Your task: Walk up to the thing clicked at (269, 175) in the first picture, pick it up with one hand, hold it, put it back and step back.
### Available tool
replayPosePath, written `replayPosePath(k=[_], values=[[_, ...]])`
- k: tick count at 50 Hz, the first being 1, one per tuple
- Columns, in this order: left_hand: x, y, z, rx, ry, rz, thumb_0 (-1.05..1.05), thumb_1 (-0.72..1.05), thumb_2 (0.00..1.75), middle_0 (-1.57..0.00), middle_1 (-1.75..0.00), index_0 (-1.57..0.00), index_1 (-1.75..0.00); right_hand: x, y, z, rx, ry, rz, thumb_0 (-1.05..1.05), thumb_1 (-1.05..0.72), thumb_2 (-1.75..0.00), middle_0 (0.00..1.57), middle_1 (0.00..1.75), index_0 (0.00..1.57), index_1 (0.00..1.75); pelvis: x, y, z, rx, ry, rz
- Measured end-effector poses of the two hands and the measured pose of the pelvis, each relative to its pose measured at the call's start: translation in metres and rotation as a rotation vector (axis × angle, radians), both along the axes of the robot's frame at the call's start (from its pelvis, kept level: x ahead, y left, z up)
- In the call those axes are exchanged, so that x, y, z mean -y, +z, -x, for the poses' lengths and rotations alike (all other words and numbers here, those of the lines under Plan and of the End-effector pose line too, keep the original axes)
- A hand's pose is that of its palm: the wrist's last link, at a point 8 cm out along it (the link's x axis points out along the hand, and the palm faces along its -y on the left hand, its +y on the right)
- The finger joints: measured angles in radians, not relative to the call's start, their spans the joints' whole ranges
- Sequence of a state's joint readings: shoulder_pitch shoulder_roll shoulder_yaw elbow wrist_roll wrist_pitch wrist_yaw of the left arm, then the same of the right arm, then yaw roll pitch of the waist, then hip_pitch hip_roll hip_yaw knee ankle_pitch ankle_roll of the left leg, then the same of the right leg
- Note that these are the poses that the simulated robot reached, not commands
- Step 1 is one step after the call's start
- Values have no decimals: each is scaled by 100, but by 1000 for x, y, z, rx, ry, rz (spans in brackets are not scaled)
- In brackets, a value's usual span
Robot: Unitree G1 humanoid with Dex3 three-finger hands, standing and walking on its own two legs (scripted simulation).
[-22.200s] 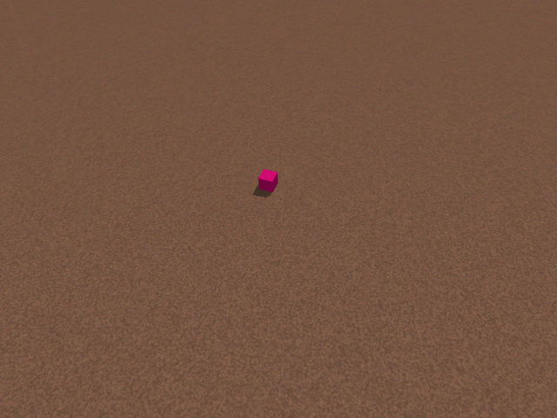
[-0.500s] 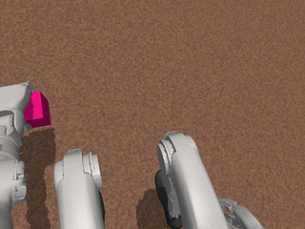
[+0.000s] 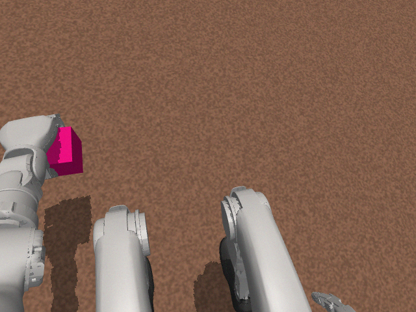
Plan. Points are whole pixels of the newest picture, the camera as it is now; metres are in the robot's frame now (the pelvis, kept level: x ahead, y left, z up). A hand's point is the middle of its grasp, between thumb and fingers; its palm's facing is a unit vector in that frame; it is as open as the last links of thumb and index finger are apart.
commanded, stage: lift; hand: left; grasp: from above
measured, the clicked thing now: (57, 152) +0.46 +0.28 -0.16
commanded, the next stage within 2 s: hold in 1.48 s
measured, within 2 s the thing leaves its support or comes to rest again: neither
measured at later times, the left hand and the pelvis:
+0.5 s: hand out of the picture +0.39 +0.29 +0.03, palm faces -0.40 -0.12 -0.91, open 10.9 cm; pelvis +0.00 +0.00 +0.12, yaw +3 degrees
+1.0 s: hand out of the picture +0.35 +0.26 +0.22, palm faces -0.42 -0.13 -0.90, open 10.9 cm; pelvis +0.03 +0.00 +0.29, yaw +5 degrees
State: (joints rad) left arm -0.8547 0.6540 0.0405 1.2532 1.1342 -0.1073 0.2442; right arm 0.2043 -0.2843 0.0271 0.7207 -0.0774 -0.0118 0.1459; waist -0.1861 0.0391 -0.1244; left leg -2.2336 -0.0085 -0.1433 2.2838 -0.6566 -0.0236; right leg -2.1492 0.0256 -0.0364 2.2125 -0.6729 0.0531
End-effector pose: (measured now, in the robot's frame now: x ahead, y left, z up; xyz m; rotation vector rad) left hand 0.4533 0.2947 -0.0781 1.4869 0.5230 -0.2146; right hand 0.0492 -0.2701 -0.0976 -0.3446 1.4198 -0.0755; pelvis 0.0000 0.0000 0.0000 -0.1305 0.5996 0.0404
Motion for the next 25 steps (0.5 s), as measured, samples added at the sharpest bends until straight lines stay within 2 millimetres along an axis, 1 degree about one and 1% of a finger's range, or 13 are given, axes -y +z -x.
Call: replayPosePath(k=[6, 12, 18, 25], values=[[-4, 30, 14, -7, -15, -3, -1, -23, 85, -55, -86, -57, -84, -3, 14, -15, 38, -10, -7, 0, -91, -90, 20, 30, 20, 30, -1, 20, 0, -6, 11, -5], [-5, 66, 30, -3, -20, 7, -1, -23, 85, -55, -86, -57, -84, -6, 35, -38, 97, 2, -11, 0, -91, -90, 20, 30, 20, 30, -1, 47, 0, -1, 17, -15], [-2, 107, 44, 20, -25, 25, -1, -23, 85, -55, -86, -57, -83, -8, 66, -63, 171, 14, -7, 0, -91, -90, 20, 30, 20, 30, 0, 77, -1, 19, 25, -23], [2, 164, 60, 52, -11, 35, -1, -24, 85, -55, -86, -57, -83, -13, 112, -84, 249, -3, -2, 0, -91, -90, 20, 30, 20, 30, -1, 121, -2, 63, 35, -32]])
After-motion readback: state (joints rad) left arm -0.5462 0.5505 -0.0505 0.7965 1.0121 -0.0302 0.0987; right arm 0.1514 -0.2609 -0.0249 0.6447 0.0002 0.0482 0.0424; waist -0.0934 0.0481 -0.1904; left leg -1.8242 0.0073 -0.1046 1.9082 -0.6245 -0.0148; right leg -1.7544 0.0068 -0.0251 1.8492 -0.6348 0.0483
